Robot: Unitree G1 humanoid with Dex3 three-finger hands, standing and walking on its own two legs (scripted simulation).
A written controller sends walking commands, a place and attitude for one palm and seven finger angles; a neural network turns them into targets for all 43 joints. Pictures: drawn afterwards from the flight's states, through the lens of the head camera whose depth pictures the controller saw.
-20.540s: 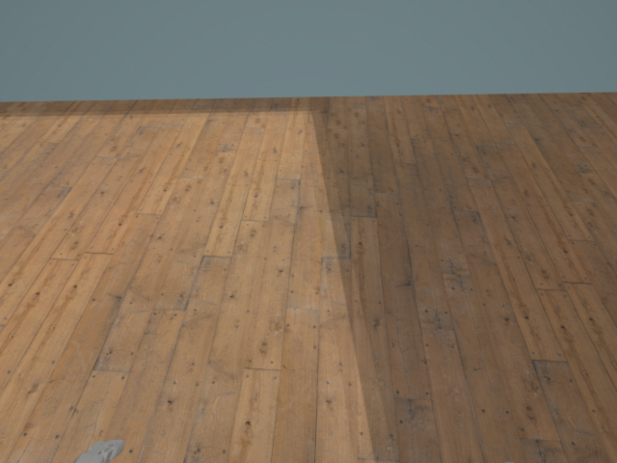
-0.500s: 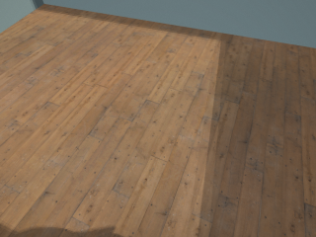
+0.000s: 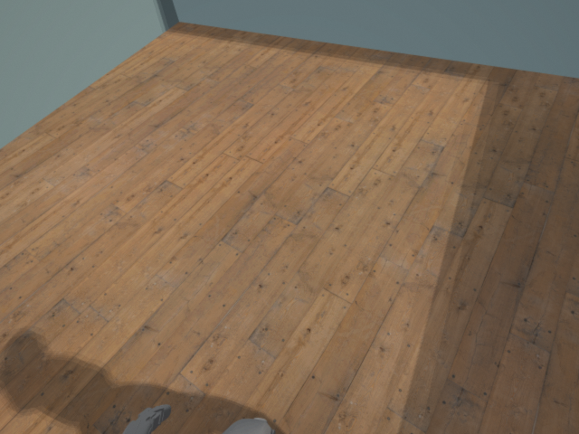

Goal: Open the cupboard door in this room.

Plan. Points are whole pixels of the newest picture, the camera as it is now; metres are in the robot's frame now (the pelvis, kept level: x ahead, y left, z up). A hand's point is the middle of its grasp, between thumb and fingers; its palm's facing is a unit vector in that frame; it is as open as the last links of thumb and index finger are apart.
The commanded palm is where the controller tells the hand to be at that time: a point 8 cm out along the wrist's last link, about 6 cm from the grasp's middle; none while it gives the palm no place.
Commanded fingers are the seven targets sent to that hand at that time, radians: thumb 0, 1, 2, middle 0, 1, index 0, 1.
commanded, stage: turn or walk to find it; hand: left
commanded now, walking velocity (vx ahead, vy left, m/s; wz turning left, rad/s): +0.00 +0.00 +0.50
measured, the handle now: out of the picture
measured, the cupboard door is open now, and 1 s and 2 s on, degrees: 0 0 0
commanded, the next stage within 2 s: none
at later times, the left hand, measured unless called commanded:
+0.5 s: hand out of the picture -0.06 +0.23 -0.19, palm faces +0.33 -0.91 -0.25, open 7.4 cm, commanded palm none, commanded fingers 0.00 0.90 0.90 -0.20 -0.30 -0.20 -0.30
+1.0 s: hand out of the picture +0.02 +0.22 -0.14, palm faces +0.45 -0.84 -0.29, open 7.4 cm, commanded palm none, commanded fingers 0.00 0.90 0.90 -0.20 -0.30 -0.20 -0.30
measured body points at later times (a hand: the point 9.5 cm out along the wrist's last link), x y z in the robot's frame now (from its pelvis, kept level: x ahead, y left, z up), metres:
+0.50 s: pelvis -0.02 +0.02 -0.01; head +0.01 +0.05 +0.44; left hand -0.08 +0.28 -0.17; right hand +0.17 -0.19 -0.14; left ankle -0.06 +0.12 -0.73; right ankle +0.00 -0.09 -0.72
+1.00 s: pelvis -0.01 -0.02 +0.00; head +0.04 -0.02 +0.44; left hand -0.01 +0.27 -0.12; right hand +0.13 -0.22 -0.17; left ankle -0.06 +0.12 -0.72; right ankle +0.04 -0.10 -0.73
